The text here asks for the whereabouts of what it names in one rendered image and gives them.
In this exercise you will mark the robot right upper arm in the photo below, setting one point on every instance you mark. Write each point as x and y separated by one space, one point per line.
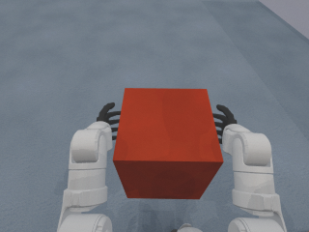
253 224

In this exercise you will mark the robot right hand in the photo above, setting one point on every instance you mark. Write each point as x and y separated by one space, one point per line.
228 119

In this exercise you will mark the robot left upper arm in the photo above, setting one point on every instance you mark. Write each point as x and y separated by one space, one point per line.
86 223

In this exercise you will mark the robot left forearm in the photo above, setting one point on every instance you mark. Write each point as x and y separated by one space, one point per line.
87 162

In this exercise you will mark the robot right shin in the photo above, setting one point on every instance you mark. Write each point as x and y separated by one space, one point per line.
185 225

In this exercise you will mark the carton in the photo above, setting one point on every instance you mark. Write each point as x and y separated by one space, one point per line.
167 145

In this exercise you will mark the robot right forearm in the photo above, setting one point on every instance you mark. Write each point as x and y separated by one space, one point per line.
254 190

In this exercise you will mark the robot left hand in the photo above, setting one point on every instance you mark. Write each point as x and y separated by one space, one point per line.
104 116

